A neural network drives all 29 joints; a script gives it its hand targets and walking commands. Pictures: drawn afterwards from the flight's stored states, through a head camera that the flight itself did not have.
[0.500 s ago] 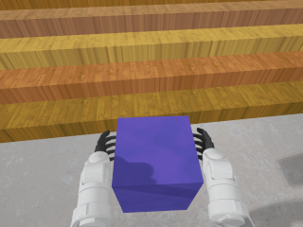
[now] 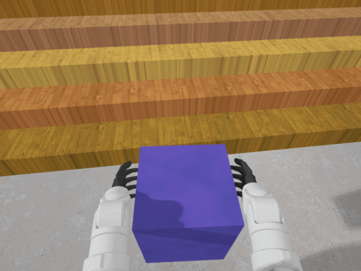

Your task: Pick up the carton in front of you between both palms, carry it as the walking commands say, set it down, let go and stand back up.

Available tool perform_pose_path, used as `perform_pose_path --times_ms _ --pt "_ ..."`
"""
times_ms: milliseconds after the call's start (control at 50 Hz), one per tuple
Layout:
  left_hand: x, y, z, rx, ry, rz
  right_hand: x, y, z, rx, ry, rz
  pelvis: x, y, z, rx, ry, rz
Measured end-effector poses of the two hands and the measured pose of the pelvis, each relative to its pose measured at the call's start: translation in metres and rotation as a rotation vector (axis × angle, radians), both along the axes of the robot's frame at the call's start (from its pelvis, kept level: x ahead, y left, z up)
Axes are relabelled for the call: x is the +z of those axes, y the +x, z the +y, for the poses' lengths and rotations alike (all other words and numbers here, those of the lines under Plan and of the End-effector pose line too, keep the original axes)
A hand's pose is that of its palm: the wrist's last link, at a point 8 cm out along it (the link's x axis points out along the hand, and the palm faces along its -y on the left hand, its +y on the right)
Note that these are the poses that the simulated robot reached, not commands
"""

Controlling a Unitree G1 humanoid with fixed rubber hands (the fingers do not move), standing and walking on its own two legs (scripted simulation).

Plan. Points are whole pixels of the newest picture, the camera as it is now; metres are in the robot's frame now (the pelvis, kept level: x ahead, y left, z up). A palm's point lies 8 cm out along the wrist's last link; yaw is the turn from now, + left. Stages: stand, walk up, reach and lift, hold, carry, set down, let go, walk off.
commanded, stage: reach and lift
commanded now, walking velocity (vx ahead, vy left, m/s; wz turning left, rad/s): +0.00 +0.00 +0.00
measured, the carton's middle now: (184, 205) +0.29 +0.00 -0.05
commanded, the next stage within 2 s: hold in 0.18 s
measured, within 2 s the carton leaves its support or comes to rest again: neither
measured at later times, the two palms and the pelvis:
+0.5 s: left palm (117, 192) +0.28 +0.15 +0.05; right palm (251, 189) +0.28 -0.15 +0.05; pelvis -0.01 +0.00 +0.00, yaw +0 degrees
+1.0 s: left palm (117, 190) +0.28 +0.15 +0.05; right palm (250, 186) +0.28 -0.14 +0.05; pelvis -0.01 +0.00 +0.00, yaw +0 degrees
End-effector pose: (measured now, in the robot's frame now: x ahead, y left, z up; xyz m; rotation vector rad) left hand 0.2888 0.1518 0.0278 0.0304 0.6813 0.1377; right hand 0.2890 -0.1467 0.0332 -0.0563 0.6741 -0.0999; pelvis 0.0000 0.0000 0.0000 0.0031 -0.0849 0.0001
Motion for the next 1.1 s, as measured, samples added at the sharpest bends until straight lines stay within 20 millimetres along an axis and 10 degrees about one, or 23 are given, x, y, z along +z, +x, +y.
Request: perform_pose_path --times_ms 1100 --pt "0.023 -0.005 0.001 -0.004 0.003 -0.028 0.022 -0.007 0.001 -0.017 0.016 -0.028 0.0 -0.006 0.003 0.005 -0.003 -0.053"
